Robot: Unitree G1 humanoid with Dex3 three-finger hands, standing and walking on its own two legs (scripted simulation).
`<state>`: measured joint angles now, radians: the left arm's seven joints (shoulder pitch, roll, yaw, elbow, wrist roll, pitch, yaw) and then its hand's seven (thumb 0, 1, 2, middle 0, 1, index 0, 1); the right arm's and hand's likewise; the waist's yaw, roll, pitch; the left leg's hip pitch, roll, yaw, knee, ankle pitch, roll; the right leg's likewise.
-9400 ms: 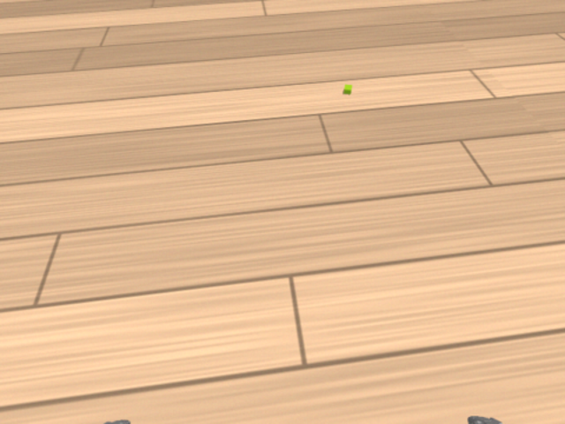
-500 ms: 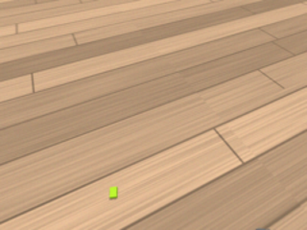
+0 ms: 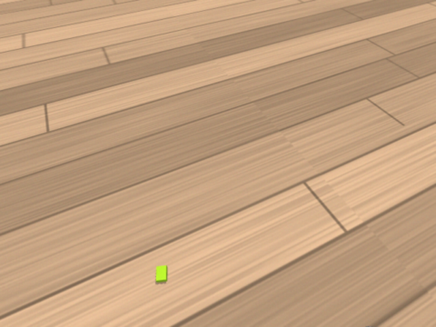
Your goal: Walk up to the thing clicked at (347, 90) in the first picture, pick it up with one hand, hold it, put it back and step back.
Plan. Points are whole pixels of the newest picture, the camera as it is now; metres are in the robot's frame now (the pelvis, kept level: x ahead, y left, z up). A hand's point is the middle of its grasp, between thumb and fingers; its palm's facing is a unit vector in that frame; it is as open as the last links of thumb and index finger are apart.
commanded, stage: stand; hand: left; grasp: from above
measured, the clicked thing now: (161, 273) +0.42 +0.29 -0.77
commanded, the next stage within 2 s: rise first in 0.84 s
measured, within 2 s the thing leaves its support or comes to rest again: neither
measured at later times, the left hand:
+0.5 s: hand out of the picture +0.07 +0.25 -0.16, palm faces -0.03 -0.94 -0.34, open 7.3 cm
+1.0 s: hand out of the picture +0.08 +0.25 -0.16, palm faces +0.01 -0.94 -0.34, open 7.4 cm
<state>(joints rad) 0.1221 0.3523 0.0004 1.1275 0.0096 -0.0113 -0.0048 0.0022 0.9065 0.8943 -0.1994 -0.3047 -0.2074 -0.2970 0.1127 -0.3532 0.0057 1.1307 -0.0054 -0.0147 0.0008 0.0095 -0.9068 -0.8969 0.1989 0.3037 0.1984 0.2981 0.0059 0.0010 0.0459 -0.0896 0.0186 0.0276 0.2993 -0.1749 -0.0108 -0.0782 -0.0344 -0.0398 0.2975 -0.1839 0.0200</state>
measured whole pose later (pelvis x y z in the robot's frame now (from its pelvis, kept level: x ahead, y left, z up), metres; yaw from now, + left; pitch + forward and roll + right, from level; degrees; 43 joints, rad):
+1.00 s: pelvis +0.00 +0.00 +0.00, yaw +0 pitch +0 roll +0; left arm 0.12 0.34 0.01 1.07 -0.01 -0.02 0.01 0.00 0.88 0.89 -0.20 -0.33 -0.21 -0.32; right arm 0.14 -0.35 0.00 1.05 0.02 -0.02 -0.02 0.01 -0.91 -0.90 0.20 0.30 0.20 0.30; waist 0.00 0.00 0.04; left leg -0.14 0.02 0.03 0.33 -0.19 -0.01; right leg -0.13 -0.04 -0.04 0.33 -0.20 0.02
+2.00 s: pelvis -0.04 +0.00 -0.18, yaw +0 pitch +27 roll -2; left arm 0.05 0.44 0.16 0.61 0.46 0.01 -0.01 -0.01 -0.46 0.94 -0.13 -1.03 -0.13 -1.03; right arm 0.11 -0.28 -0.04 0.57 0.00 -0.20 0.00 0.01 -0.83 -0.88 0.20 0.30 0.20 0.30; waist -0.02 -0.01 -0.16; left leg -1.35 0.04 -0.02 1.51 -0.63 -0.01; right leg -1.32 -0.04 -0.04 1.48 -0.64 0.02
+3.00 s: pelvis -0.10 +0.01 -0.44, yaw -7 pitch +33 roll -9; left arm -0.83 0.86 0.21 1.34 1.29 -0.38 0.31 0.00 -0.48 0.96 -0.07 -0.98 -0.11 -0.95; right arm 0.09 -0.28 0.01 0.76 -0.13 -0.01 0.12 0.01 -0.90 -0.89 0.20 0.30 0.20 0.30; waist -0.14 -0.04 -0.04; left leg -2.29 0.03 -0.12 2.37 -0.67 0.02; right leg -2.19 -0.03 -0.07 2.28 -0.67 0.04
